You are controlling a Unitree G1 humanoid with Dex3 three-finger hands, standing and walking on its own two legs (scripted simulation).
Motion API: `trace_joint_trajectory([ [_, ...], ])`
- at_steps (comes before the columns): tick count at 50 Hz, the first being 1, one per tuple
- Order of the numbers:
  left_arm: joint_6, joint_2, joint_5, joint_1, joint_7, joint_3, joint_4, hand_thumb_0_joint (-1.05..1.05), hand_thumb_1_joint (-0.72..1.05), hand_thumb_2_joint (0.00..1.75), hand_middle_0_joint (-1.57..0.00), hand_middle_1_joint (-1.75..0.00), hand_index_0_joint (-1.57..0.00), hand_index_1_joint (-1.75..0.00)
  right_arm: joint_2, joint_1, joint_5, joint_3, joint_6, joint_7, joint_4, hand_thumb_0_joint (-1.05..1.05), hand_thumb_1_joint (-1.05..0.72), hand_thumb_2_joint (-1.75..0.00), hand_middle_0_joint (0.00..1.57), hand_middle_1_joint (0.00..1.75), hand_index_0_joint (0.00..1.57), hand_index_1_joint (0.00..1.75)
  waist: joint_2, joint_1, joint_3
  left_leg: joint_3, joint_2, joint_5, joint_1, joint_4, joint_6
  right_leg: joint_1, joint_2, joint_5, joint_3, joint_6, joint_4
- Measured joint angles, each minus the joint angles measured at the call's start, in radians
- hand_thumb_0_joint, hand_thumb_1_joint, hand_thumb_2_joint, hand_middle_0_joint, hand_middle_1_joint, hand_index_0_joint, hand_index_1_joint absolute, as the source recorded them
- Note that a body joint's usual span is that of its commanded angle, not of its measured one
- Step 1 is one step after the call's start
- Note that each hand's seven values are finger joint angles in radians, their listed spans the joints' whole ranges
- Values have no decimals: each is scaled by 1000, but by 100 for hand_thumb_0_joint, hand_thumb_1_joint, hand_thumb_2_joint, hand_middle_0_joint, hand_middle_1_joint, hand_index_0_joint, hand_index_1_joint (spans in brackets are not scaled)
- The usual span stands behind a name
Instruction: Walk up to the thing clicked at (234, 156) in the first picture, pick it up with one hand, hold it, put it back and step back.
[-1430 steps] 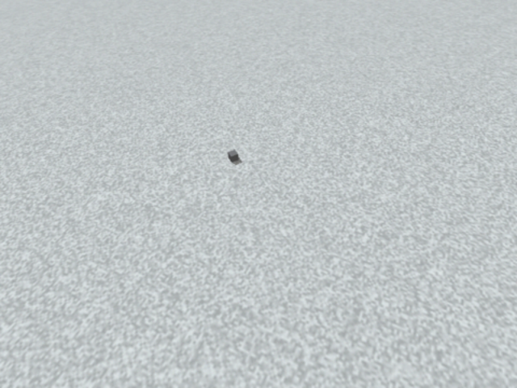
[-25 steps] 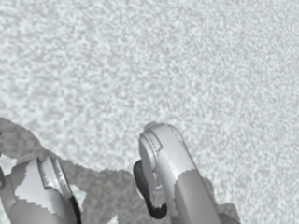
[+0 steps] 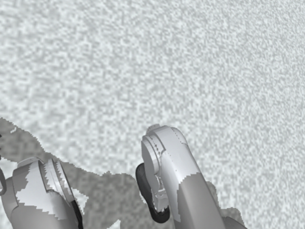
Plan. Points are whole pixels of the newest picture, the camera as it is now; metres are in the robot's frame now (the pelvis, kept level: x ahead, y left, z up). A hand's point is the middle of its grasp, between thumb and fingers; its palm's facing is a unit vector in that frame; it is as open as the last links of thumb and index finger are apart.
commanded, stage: open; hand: left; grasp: from above
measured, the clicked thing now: out of the picture +0.40 +0.34 -0.28
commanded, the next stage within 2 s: withdraw in 0.24 s
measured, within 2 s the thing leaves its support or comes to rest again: neither
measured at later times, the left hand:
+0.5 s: hand out of the picture +0.39 +0.34 -0.23, palm faces -0.30 -0.32 -0.90, open 13.0 cm
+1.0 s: hand out of the picture +0.36 +0.35 -0.08, palm faces -0.49 -0.13 -0.86, open 13.3 cm
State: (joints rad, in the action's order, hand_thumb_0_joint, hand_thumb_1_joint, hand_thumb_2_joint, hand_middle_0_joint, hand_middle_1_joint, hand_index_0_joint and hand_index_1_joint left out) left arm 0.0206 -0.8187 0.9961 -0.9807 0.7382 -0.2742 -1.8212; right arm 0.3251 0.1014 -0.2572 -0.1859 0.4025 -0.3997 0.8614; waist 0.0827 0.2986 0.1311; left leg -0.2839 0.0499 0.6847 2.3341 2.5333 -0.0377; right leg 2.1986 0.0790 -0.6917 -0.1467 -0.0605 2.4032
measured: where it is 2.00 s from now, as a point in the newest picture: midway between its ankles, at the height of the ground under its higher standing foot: (118, 219)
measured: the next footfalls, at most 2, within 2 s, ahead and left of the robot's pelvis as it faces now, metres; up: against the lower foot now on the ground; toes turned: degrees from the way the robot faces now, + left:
none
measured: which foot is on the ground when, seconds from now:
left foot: down 0.00-1.00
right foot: down 0.00-1.00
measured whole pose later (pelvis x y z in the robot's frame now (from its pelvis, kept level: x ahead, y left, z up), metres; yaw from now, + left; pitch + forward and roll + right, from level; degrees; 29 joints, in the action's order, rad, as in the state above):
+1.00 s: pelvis -0.01 -0.01 +0.05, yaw +7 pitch +30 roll -6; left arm 0.21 -0.67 1.11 -0.75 0.18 0.00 -1.15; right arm 0.31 0.06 -0.10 0.00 0.11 -0.21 0.73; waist 0.00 0.10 -0.08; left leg -0.15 0.05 0.64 2.22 2.32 -0.02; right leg 2.12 0.03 -0.69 -0.06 -0.03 2.27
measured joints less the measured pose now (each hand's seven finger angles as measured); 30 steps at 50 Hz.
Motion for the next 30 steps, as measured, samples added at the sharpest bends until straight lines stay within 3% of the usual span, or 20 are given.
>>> trace_joint_trajectory([
  [15,1,-8,-7,-1,-6,17,5,0,-29,80,-32,-76,-32,-77,7,9,2,-4,5,6,-1,1,-89,-89,20,30,19,30,5,3,6,0,1,0,-5,-6,-1,-4,0,3,-1,1,-7],
  [23,1,-10,-6,2,-4,1,13,0,-31,83,-27,-80,-27,-80,7,6,4,-5,9,6,-3,1,-90,-89,20,30,19,30,7,5,10,-3,1,1,-10,-8,-3,-9,0,2,-3,2,-9],
  [27,-2,11,-2,22,-33,-7,93,0,-33,84,-25,-82,-25,-82,3,18,9,15,1,5,0,1,-90,-89,20,30,19,30,-2,-8,-5,1,0,1,-7,-11,-4,-6,-2,0,-1,6,-10],
  [30,0,50,2,61,-68,19,210,0,-35,86,-23,-84,-23,-83,0,29,28,35,-25,3,4,1,-90,-90,20,30,19,30,-22,-29,-41,8,-1,3,-1,-19,-4,1,-6,-6,3,10,-13],
])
